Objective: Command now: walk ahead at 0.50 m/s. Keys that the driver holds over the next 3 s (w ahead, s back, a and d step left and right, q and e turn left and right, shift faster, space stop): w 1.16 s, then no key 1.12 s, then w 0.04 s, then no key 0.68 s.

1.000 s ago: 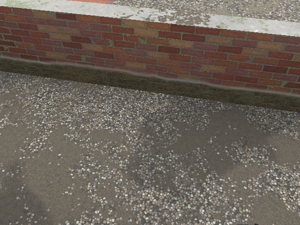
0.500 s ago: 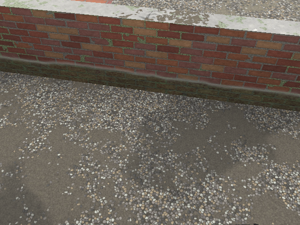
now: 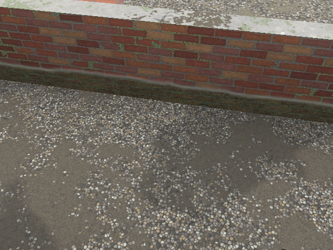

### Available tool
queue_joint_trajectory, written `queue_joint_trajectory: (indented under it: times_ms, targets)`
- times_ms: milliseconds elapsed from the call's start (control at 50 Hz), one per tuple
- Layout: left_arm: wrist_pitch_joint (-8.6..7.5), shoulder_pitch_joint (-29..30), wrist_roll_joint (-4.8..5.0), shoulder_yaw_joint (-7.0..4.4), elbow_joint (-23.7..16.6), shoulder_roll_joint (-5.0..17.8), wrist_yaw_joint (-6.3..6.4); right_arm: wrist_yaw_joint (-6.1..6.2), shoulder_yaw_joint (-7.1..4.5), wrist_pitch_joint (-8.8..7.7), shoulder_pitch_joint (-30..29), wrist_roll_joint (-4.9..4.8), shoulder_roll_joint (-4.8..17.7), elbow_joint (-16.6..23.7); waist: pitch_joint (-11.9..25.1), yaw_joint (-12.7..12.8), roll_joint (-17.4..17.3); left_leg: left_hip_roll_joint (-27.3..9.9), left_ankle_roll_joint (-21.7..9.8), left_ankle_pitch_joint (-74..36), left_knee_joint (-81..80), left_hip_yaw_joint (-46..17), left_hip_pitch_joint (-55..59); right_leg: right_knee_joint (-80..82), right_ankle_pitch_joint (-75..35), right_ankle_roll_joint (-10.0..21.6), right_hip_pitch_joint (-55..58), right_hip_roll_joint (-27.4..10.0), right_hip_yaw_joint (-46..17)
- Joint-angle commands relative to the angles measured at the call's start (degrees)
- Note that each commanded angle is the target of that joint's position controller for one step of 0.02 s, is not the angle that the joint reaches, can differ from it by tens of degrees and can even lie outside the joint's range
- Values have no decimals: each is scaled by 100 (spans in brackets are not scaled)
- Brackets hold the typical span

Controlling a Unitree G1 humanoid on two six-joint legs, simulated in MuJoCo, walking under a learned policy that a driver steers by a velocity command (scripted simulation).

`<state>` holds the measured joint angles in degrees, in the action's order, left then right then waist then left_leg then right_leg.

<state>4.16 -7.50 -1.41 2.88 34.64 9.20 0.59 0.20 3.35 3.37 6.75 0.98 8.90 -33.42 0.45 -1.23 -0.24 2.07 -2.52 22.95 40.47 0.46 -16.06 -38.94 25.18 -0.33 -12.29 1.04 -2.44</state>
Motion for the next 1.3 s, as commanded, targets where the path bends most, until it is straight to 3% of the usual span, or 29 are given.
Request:
queue_joint_trajectory:
  times_ms: [20,80,100,140,180,260,300,360,400,460,480,520,580,620,680,700,740,800,840,900,920,960,1020,1060,1120,1140,1180,1240,1300]
  targets:
    - [-116,280,-6,-127,-441,389,20,39,-104,-120,-216,-11,361,450,776,16,24,-370,-110,-1514,-732,-404,100,357,-1451,151,384,-107,-115]
    - [-81,675,11,-97,-606,414,5,-15,-102,-102,-745,-1,368,645,-2,-45,-38,-385,-117,-2306,-567,-278,-201,390,-2325,147,-71,-193,-217]
    - [-123,338,-5,-125,-445,398,18,47,-105,-101,-296,-18,362,492,606,11,22,-383,-121,-1463,-774,-428,44,385,-1385,158,295,-101,-133]
    - [-78,643,5,-91,-606,406,6,-18,-102,-103,-707,13,371,642,19,-46,-56,-370,-110,-2283,-561,-264,-214,389,-2378,144,-61,-205,-227]
    - [-126,276,-3,-133,-437,401,25,41,-107,-132,-195,-10,363,451,812,13,49,-371,-107,-1513,-722,-391,132,354,-1462,153,398,-105,-119]
    - [-77,679,14,-94,-608,418,3,-16,-99,-89,-725,-2,370,657,-58,-51,-42,-385,-112,-2278,-574,-265,-244,383,-2330,142,-102,-188,-219]
    - [-123,260,-7,-127,-430,394,21,39,-104,-128,-179,-4,356,455,808,11,36,-370,-109,-1487,-721,-385,122,358,-1478,154,390,-112,-131]
    - [-84,674,11,-95,-601,415,8,-12,-103,-108,-726,2,366,650,-4,-49,-27,-388,-116,-2304,-556,-262,-197,388,-2357,150,-79,-194,-227]
    - [-115,280,-5,-124,-436,386,23,41,-102,-124,-192,-10,357,458,775,12,26,-380,-109,-1503,-722,-382,98,350,-1458,149,368,-103,-124]
    - [-140,416,-6,-91,-463,339,10,67,-112,-86,-473,-51,399,542,240,46,-71,-405,-138,-1324,-857,-478,-97,451,-1220,153,113,-70,-128]
    - [-77,673,12,-94,-604,420,4,-14,-99,-93,-712,-1,369,659,-55,-50,-44,-391,-114,-2282,-568,-257,-242,377,-2339,141,-105,-184,-222]
    - [-123,257,-7,-126,-427,395,23,41,-104,-131,-165,-4,356,457,808,10,35,-376,-110,-1491,-714,-373,122,352,-1488,153,384,-109,-135]
    - [-82,673,10,-94,-599,415,9,-11,-102,-110,-713,2,365,652,-4,-49,-28,-393,-116,-2308,-549,-251,-197,382,-2367,149,-85,-190,-229]
    - [-114,279,-5,-123,-433,385,24,42,-102,-126,-178,-9,355,460,777,11,26,-386,-109,-1506,-715,-370,98,344,-1466,148,362,-100,-128]
    - [-139,417,-6,-90,-461,338,11,68,-112,-89,-460,-51,398,544,240,45,-70,-411,-139,-1326,-852,-466,-98,445,-1226,152,108,-67,-131]
    - [-76,674,11,-93,-603,420,5,-12,-99,-95,-701,0,368,661,-54,-50,-45,-396,-115,-2285,-562,-246,-243,371,-2345,139,-111,-181,-224]
    - [-121,257,-6,-125,-425,395,24,42,-103,-133,-153,-3,355,459,810,9,35,-382,-110,-1493,-708,-362,122,346,-1493,151,378,-106,-139]
    - [-81,675,9,-94,-598,414,10,-10,-102,-112,-703,3,364,654,-3,-49,-29,-399,-116,-2308,-544,-240,-198,376,-2372,147,-91,-187,-232]
    - [-112,280,-4,-122,-432,385,24,42,-102,-128,-167,-9,354,462,779,10,25,-392,-109,-1506,-710,-359,98,338,-1469,147,356,-97,-132]
    - [-137,419,-6,-89,-460,336,11,68,-112,-91,-449,-50,396,546,240,45,-71,-418,-139,-1323,-849,-455,-98,440,-1228,150,101,-64,-134]
    - [-75,676,11,-92,-602,418,5,-12,-99,-97,-692,0,366,663,-54,-51,-46,-402,-115,-2283,-558,-236,-244,366,-2347,138,-118,-177,-227]
    - [-120,258,-6,-124,-423,394,24,42,-103,-135,-142,-3,353,462,812,8,34,-389,-110,-1490,-704,-350,122,341,-1493,150,371,-102,-143]
    - [-80,677,9,-93,-597,413,10,-9,-102,-114,-694,3,362,656,-3,-50,-30,-404,-116,-2304,-540,-230,-200,372,-2371,146,-99,-183,-235]
    - [-111,281,-4,-121,-430,383,25,43,-101,-130,-157,-8,352,465,780,9,24,-399,-109,-1500,-707,-347,98,334,-1467,145,348,-94,-136]
    - [-136,422,-5,-89,-459,334,12,69,-112,-93,-439,-50,395,549,239,44,-72,-424,-139,-1315,-847,-444,-100,436,-1225,148,93,-60,-138]
    - [-74,679,10,-92,-601,417,5,-11,-98,-99,-683,0,364,666,-54,-51,-48,-407,-114,-2277,-555,-226,-246,362,-2344,136,-127,-173,-230]
    - [-115,196,-10,-117,-393,386,24,41,-96,-135,-64,-3,346,433,836,7,37,-409,-117,-1403,-738,-367,141,377,-1403,154,376,-108,-171]
    - [-67,599,-7,-67,-540,373,4,-7,-70,-118,-565,8,339,582,-172,-43,-23,-448,-137,-2059,-764,-340,-195,589,-2088,157,-160,-213,-336]
    - [-39,442,-59,-14,-432,253,4,-50,1,-162,-257,82,176,390,309,-63,-5,-547,-80,-2157,-1131,-444,171,940,-2187,93,138,-332,-444]
